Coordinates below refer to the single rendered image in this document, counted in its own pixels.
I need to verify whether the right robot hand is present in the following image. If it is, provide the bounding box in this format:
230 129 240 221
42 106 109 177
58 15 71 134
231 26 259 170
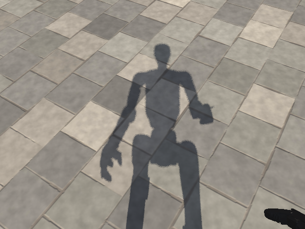
264 208 305 229

